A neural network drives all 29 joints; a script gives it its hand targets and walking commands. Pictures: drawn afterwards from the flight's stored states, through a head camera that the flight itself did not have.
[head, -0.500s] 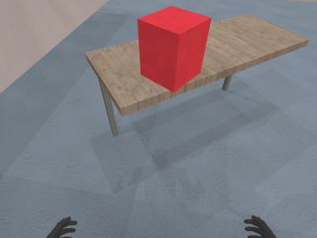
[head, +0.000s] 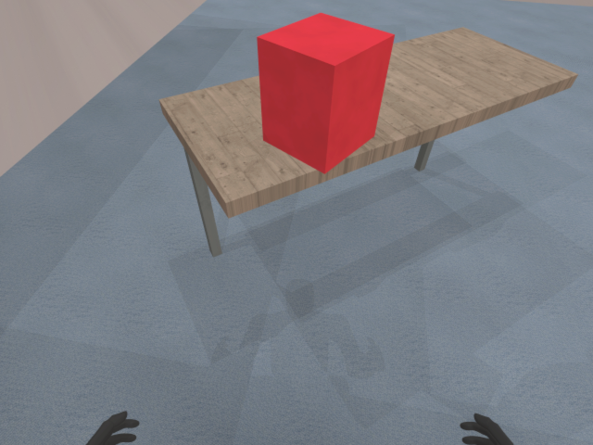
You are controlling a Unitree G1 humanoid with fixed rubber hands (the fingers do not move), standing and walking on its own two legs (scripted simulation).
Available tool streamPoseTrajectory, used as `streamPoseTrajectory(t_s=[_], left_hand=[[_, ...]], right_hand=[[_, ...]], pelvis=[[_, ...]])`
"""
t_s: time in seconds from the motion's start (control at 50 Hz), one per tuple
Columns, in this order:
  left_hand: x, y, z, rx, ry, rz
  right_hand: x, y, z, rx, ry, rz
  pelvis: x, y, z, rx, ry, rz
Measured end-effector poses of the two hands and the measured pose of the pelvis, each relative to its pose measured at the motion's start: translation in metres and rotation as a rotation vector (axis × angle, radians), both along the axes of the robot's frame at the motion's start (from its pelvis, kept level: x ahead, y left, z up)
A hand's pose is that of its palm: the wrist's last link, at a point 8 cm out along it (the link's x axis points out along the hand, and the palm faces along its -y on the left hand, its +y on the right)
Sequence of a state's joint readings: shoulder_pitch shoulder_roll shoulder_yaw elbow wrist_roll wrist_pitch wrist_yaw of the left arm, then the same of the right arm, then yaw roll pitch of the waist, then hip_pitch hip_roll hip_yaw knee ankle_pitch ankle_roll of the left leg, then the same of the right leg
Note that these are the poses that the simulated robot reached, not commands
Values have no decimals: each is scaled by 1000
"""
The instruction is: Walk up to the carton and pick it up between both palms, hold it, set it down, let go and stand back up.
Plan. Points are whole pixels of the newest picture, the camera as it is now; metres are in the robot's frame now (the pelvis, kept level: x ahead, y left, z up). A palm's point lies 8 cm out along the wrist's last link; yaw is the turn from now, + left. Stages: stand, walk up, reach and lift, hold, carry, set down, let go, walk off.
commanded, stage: stand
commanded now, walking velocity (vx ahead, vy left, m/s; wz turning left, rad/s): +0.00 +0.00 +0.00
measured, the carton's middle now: (322, 92) +0.85 -0.04 +0.07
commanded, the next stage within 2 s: none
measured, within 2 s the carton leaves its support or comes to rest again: neither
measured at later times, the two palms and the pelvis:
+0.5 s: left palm out of the picture +0.11 +0.28 -0.09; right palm out of the picture +0.11 -0.27 -0.09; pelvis -0.01 +0.00 +0.00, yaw +0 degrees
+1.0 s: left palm out of the picture +0.08 +0.30 -0.09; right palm out of the picture +0.08 -0.27 -0.09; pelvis -0.02 +0.01 +0.01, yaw +0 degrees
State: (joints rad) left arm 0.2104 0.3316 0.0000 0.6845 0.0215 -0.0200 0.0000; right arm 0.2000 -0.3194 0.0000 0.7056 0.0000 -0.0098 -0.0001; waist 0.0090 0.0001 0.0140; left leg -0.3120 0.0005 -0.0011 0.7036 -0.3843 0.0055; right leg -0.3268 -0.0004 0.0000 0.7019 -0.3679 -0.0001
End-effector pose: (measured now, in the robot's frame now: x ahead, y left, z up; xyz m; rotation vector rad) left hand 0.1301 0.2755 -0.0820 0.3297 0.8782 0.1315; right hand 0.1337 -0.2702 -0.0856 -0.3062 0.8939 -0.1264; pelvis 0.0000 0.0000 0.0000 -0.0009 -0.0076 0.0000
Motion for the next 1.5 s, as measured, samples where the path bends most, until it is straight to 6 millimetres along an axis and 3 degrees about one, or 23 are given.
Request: streamPoseTrajectory(t_s=[1.06, 1.5], left_hand=[[-49, 21, -12, -13, 96, 52], [-85, 23, -14, -10, 171, 80]], right_hand=[[-54, 0, -3, -30, 104, -38], [-83, -4, -3, -30, 152, -53]], pelvis=[[-27, 12, 7, -17, -19, 0], [-45, 10, 14, -14, -10, 0]])
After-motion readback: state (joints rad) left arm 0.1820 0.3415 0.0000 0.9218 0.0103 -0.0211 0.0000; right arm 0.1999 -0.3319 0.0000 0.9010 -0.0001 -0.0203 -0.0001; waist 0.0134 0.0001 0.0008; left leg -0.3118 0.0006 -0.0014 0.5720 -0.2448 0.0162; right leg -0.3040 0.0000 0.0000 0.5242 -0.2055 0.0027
